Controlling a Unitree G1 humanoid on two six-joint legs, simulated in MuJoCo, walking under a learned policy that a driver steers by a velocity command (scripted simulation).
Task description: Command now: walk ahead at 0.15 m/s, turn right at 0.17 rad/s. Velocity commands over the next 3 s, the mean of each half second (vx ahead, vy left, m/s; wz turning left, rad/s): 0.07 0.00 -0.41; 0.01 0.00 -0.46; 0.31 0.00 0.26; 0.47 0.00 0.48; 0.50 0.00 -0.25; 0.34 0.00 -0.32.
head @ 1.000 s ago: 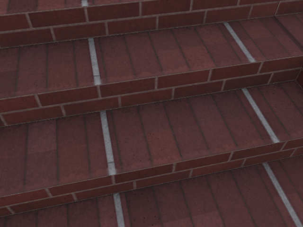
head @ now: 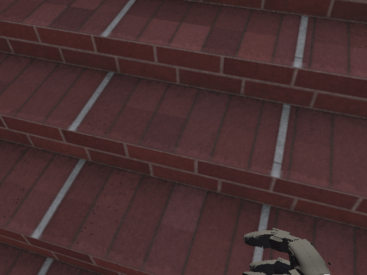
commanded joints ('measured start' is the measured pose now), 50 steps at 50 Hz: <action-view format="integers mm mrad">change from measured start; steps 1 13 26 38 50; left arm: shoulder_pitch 20 -340 -492 -520 -357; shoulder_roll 221 181 231 280 189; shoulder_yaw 63 106 119 147 100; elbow -108 -133 -328 -442 -407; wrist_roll -2 -42 -43 -31 -58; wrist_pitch -50 26 32 5 28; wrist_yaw -5 27 38 102 23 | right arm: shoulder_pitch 263 106 217 187 159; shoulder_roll -167 -82 -256 -212 -145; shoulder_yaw -51 -90 -181 -177 -113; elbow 36 148 66 -84 -124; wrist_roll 25 -13 8 -10 33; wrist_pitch -44 -130 -123 -116 -129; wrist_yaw -26 -124 -132 -141 -40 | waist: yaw -199 -36 -132 -148 -8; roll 4 4 52 -26 63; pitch -300 -51 33 -52 -81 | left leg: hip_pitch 1043 466 1001 300 871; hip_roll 51 209 284 -88 136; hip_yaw -252 -179 57 -195 -405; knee -267 -944 -965 86 -831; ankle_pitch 400 65 133 67 421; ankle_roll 121 63 60 -237 124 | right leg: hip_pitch -552 -883 -541 -306 -538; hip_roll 38 137 177 18 224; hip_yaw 117 418 173 623 345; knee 444 1570 372 238 504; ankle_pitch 777 163 -8 300 -81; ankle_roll -95 -118 -102 -380 -8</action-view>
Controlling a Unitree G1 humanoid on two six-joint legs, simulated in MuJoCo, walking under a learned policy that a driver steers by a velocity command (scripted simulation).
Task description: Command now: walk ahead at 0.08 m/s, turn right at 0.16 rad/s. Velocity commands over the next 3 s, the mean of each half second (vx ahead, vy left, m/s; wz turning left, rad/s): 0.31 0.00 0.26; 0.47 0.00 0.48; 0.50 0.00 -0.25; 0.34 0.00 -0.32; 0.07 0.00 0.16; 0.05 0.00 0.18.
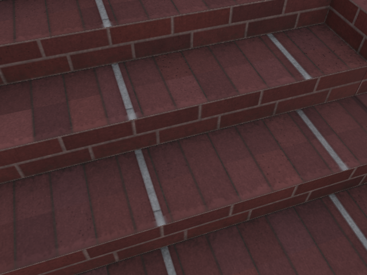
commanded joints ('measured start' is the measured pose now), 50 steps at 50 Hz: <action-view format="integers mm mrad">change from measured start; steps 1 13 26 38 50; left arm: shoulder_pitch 115 -136 369 424 -28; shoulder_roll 49 -8 -136 237 -52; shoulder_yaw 13 4 -78 0 -84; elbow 10 -100 299 316 97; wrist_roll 2 69 107 114 29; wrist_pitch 17 -8 36 -21 40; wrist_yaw -31 43 5 -50 -25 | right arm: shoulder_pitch -135 78 -90 15 207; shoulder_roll -29 -40 128 -30 66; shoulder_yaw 18 -7 65 40 67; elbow -86 26 -49 -32 329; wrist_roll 23 -36 -24 9 -117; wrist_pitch -32 -35 26 96 -19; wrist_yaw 52 -44 55 35 20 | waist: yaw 88 -39 -15 -120 58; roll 37 65 -47 -195 95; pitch -38 25 39 -153 33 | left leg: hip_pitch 81 257 -1118 -116 -115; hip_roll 191 205 -2 -150 119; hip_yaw -313 -357 -174 76 -345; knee -225 -416 1683 384 -308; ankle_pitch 85 79 73 78 54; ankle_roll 165 220 305 160 229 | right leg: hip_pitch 33 -246 364 421 -903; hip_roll -55 -90 -360 -382 -93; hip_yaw -33 -120 48 -316 -79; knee -52 297 -377 -65 1641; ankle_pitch -35 -149 107 1857 68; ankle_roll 44 -59 -236 -222 -232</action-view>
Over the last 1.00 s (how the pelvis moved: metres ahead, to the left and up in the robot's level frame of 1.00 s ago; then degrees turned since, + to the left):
0.12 0.04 0.13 -28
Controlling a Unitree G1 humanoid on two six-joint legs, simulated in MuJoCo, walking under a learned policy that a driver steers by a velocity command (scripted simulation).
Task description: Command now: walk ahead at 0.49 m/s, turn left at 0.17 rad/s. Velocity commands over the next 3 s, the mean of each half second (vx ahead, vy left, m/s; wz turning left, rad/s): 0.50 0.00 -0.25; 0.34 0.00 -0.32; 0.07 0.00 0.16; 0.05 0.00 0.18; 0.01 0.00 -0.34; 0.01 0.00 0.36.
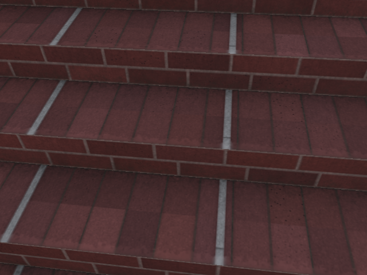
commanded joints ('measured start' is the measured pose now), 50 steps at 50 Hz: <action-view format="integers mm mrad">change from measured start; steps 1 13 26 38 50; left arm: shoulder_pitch -122 419 375 513 165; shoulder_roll -43 190 2 60 18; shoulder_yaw -38 53 3 52 50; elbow -70 39 270 184 136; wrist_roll -9 10 65 24 -27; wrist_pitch -10 43 -49 -107 -26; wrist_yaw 13 25 20 -34 -45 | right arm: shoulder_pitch -39 71 -520 -235 -562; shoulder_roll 14 -57 -7 -149 -40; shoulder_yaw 22 -18 54 -12 -4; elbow -35 -93 -338 -332 -289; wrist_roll -49 -32 42 64 39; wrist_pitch -30 -40 -12 34 -60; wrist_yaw -7 72 -6 -29 -15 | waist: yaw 22 179 -8 -51 160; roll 59 -188 -19 152 40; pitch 132 -300 107 -439 -15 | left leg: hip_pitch -3 -285 -1017 496 -275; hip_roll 268 73 178 290 182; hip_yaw -289 -132 -21 -339 190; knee -340 476 1455 184 -368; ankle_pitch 33 354 264 515 602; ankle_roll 151 30 114 268 15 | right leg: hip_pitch -237 1333 799 771 631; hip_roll -11 -114 -15 -20 -49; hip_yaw -84 593 212 111 -158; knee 187 -1536 -1687 -1204 -664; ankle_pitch -128 -234 -215 1157 24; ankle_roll -37 -197 28 102 216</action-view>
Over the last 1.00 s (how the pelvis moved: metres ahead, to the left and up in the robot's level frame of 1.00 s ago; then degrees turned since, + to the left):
0.38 0.04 0.14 25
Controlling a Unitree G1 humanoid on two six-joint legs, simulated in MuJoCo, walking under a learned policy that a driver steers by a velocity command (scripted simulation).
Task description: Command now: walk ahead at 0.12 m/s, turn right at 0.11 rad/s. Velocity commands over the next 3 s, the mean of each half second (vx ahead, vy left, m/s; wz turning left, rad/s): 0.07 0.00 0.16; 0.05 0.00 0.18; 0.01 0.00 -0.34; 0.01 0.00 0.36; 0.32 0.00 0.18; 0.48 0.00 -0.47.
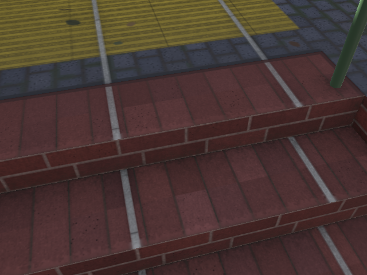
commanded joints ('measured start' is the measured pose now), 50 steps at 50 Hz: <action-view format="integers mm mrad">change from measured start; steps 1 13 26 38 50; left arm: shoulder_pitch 214 -108 -251 35 -52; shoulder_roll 27 124 150 25 105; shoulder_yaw -2 52 84 9 5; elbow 53 -136 -263 -179 -207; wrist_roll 1 -19 -11 2 -51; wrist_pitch -8 -13 -5 24 -4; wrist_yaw -44 84 156 44 82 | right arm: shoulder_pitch -404 -173 36 -16 70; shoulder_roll -94 -161 -78 -57 -307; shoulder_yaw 2 -77 -83 -13 -96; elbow -229 -222 -209 -238 -247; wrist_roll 21 45 39 11 63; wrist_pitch -58 -31 4 3 -19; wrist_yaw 23 13 68 34 33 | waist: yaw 184 23 -29 54 -95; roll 70 8 -52 73 114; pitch -46 9 76 68 -62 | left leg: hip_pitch -337 16 202 219 653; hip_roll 48 83 58 223 271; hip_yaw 43 -119 -83 -411 -382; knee -273 10 78 -168 17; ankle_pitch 562 -13 -136 377 1098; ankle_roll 38 24 -67 189 95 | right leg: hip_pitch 613 713 671 -8 425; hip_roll -34 -79 -153 55 -11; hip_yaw -180 -76 -259 -70 -161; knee -219 -1045 -1236 389 -853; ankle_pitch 92 9 -176 -69 210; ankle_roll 114 -53 -30 85 89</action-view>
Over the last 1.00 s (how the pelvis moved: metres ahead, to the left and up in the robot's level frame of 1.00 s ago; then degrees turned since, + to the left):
0.52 -0.10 0.31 -20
